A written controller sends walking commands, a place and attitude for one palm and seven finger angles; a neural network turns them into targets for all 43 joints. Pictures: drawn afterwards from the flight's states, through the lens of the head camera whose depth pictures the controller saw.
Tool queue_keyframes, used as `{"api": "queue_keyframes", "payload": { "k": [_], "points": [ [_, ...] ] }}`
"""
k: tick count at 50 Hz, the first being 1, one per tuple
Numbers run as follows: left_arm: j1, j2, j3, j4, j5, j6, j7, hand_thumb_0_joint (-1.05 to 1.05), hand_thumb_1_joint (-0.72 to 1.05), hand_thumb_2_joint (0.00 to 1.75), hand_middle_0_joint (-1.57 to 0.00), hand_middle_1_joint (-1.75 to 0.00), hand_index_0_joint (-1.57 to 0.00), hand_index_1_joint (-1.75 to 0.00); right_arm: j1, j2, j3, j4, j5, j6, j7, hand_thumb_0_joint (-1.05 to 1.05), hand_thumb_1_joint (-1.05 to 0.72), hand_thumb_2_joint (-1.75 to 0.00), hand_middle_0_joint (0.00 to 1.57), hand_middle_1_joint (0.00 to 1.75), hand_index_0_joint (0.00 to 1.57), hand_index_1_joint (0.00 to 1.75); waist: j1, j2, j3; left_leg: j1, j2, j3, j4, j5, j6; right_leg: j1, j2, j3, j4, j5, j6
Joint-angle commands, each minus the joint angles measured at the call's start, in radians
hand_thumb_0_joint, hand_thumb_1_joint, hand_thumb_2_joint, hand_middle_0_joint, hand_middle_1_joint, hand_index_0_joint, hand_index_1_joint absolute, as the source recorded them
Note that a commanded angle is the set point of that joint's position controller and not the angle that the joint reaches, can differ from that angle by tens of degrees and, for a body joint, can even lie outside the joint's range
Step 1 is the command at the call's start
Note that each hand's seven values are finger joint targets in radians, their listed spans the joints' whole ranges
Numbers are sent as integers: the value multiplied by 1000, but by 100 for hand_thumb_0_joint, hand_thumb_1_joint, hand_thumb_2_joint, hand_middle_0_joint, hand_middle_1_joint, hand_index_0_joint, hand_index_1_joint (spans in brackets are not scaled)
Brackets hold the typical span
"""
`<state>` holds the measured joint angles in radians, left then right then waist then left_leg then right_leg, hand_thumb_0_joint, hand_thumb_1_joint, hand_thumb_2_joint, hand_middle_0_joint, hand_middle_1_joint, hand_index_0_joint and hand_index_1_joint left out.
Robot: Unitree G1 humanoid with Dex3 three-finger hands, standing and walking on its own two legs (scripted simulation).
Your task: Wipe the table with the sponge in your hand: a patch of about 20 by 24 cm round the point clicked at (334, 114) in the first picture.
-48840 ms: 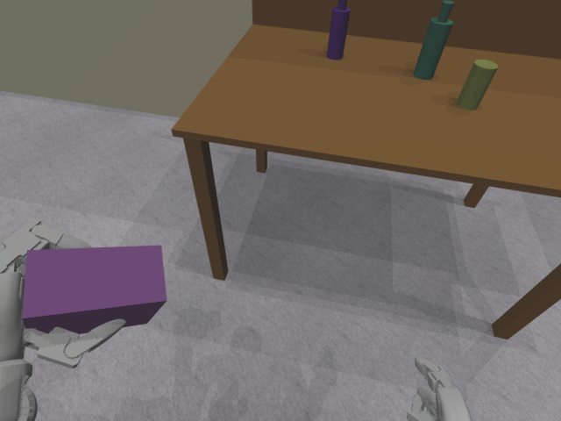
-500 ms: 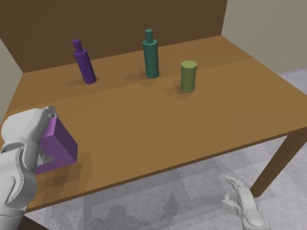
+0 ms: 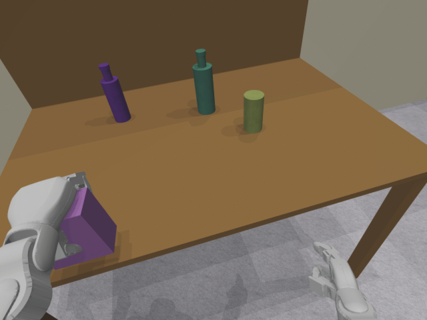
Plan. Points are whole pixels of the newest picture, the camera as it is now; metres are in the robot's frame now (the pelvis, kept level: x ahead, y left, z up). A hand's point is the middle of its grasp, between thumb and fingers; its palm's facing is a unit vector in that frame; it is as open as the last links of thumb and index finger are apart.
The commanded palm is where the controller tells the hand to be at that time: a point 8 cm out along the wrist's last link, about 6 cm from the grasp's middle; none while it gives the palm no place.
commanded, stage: bring the sponge back beside the body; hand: left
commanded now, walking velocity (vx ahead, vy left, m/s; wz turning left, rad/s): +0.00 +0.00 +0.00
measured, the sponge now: (76, 235) +0.20 +0.30 +0.08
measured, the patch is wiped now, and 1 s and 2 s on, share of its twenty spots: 0.90 0.90 0.90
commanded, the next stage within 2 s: step back with the hand held close in 0.64 s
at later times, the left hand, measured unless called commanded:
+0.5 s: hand (77, 237) +0.18 +0.27 +0.11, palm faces +0.10 -0.13 -0.99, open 10.4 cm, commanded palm +0.15 +0.26 +0.20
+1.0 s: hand (99, 208) +0.21 +0.22 +0.17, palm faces +0.32 -0.86 -0.40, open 10.4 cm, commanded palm +0.15 +0.27 +0.19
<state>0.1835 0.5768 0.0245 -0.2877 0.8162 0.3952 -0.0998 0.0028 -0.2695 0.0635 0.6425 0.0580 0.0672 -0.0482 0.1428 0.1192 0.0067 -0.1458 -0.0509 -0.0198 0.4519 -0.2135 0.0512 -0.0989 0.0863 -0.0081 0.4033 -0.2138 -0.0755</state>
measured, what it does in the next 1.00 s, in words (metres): stands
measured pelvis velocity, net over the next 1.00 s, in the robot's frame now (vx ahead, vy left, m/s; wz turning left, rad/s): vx -0.01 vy -0.01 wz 0.00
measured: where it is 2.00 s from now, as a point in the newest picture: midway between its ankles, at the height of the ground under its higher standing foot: outside the picture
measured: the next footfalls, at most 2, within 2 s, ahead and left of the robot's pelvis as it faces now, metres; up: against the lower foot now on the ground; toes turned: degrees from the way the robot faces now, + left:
right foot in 1.42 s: -0.02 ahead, -0.09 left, +0.00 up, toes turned +4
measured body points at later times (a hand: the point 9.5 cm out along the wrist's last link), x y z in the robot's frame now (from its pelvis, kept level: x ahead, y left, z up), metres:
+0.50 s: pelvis -0.01 -0.02 +0.00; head -0.05 -0.06 +0.44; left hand +0.17 +0.27 +0.17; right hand +0.25 -0.21 -0.06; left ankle +0.02 +0.09 -0.74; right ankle +0.01 -0.08 -0.74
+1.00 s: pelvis -0.01 -0.01 -0.01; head -0.01 -0.01 +0.44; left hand +0.19 +0.26 +0.19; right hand +0.18 -0.24 -0.08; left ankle +0.02 +0.09 -0.74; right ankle +0.01 -0.08 -0.74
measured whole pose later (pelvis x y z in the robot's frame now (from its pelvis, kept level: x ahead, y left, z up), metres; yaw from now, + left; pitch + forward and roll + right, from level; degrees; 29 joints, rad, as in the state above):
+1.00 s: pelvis -0.01 -0.01 -0.01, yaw +0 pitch +0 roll -1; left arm 0.44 0.42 0.31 -0.57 -0.08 -0.04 0.09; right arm 0.20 -0.24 0.05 0.53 0.03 0.02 -0.06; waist 0.02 0.02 -0.02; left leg -0.32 -0.04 -0.06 0.60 -0.28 0.03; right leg -0.27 0.11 -0.03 0.52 -0.25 -0.08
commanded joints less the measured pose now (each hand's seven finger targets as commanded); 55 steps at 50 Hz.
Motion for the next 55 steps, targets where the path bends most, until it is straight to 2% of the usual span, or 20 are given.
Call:
{"api": "queue_keyframes", "payload": {
  "k": [1,3,11,13,18,21,23,26,34,37,38,39,40,41,43,45,46,48,52,55],
  "points": [
    [-188,244,176,-194,39,-11,77,0,10,130,-120,-160,-120,-160,-242,-93,-38,-181,-8,-58,-9,0,-90,-90,20,30,20,30,-3,-39,-145,40,20,-80,-44,159,4,-8,-50,128,-76,91,-19],
    [-195,250,183,-230,35,-5,84,0,10,130,-120,-160,-120,-160,-278,-89,-37,-195,-3,-64,-10,0,-90,-90,20,30,20,30,0,0,-139,36,20,-85,-45,117,2,-14,-46,177,-86,39,-28],
    [-97,176,128,-250,32,7,102,0,10,130,-120,-160,-120,-160,-266,-87,-46,-184,-10,-71,-8,0,-90,-90,20,30,20,30,-4,-57,-126,35,17,-68,-28,109,4,-39,-57,168,-95,3,-13],
    [-95,193,140,-298,32,9,108,0,10,130,-120,-160,-120,-160,-297,-82,-44,-203,-7,-81,-10,0,-90,-90,20,30,20,30,1,-19,-126,36,16,-71,-24,89,1,-42,-56,216,-102,-32,-24],
    [-155,229,160,-275,48,8,124,0,10,130,-120,-160,-120,-160,-292,-87,-42,-189,-8,-80,-21,0,-90,-90,20,30,20,30,-7,-32,-99,36,11,-65,-23,53,1,-72,-54,235,-128,-108,-22],
    [-147,187,129,-233,44,9,130,0,10,130,-120,-160,-120,-160,-274,-84,-44,-173,-13,-81,-23,0,-90,-90,20,30,20,30,-6,-29,-99,38,10,-57,-24,69,0,-66,-59,197,-124,-91,-16],
    [-149,197,138,-259,45,17,126,0,10,130,-120,-160,-120,-160,-299,-83,-42,-186,-9,-87,-24,0,-90,-90,20,30,20,30,-3,-9,-112,47,10,-62,-30,64,0,-61,-53,225,-124,-92,-23],
    [-110,167,117,-221,34,24,117,0,10,130,-120,-160,-120,-160,-281,-86,-44,-172,-15,-86,-22,0,-90,-90,20,30,20,30,-6,-61,-99,32,12,-54,-20,92,0,-56,-63,201,-119,-49,-13],
    [-129,189,133,-278,45,27,116,0,10,130,-120,-160,-120,-160,-287,-85,-42,-180,-13,-85,-17,0,-90,-90,20,30,20,30,-1,-28,-146,40,10,-52,-19,124,1,-24,-60,196,-94,10,-16],
    [-113,184,131,-259,41,28,119,0,10,130,-120,-160,-120,-160,-276,-87,-45,-176,-15,-76,-17,0,-90,-90,20,30,20,30,0,-35,-131,44,11,-50,-30,128,4,-32,-56,171,-97,24,-9],
    [-136,145,92,-199,53,39,116,0,10,130,-120,-160,-120,-160,-287,-87,-41,-176,-7,-82,-20,0,-90,-90,20,30,20,30,-20,-45,-86,38,12,-54,-32,97,0,-74,-46,199,-111,-22,-16],
    [-304,35,333,-469,-827,-207,154,0,10,130,-120,-160,-120,-160,-72,-61,-42,-374,-11,-74,-15,0,-90,-90,20,30,20,30,-130,-199,59,-9,23,-83,73,-89,26,-280,-107,289,-204,-20,9],
    [-76,114,357,-241,-822,-282,172,0,10,130,-120,-160,-120,-160,8,-52,-19,-279,-32,-82,-14,0,-90,-90,20,30,20,30,-118,-296,-5,14,17,-70,126,-110,22,-294,-151,274,-202,-65,-14],
    [-30,61,374,-332,-865,-348,185,0,10,130,-120,-160,-120,-160,64,-55,-38,-272,-24,-77,-18,0,-90,-90,20,30,20,30,-120,-311,-51,19,30,-77,171,-102,12,-291,-213,279,-197,-18,1],
    [17,112,448,-475,-896,-439,214,0,10,130,-120,-160,-120,-160,79,-73,-46,-271,-29,-92,-25,0,-90,-90,20,30,20,30,-131,-138,-149,49,61,-83,166,-33,8,-263,-254,273,-105,121,-8],
    [81,59,437,-524,-908,-490,226,0,10,130,-120,-160,-120,-160,89,-94,-56,-259,-34,-93,-30,0,-90,-90,20,30,20,30,-135,28,-180,2,107,-120,103,57,11,-205,-239,205,10,223,-3],
    [124,58,453,-516,-910,-503,233,0,10,130,-120,-160,-120,-160,98,-97,-63,-263,-37,-95,-31,0,-90,-90,20,30,20,30,-134,60,-181,-51,115,-131,104,83,16,-185,-223,184,35,246,11],
    [201,70,493,-482,-914,-517,239,0,10,130,-120,-160,-120,-160,111,-97,-70,-258,-38,-93,-28,0,-90,-90,20,30,20,30,-138,29,-176,-115,129,-160,111,134,14,-166,-216,178,62,268,12],
    [268,31,488,-443,-915,-540,240,0,10,130,-120,-160,-120,-160,126,-92,-92,-253,-26,-81,-23,0,-90,-90,20,30,20,30,-154,-129,-213,-155,129,-146,175,185,-3,-144,-244,173,73,362,6],
    [302,30,489,-466,-912,-549,244,0,10,130,-120,-160,-120,-160,109,-97,-100,-259,-24,-81,-23,0,-90,-90,20,30,20,30,-151,-103,-193,-184,142,-173,133,140,1,-175,-222,147,99,256,7]
  ]
}}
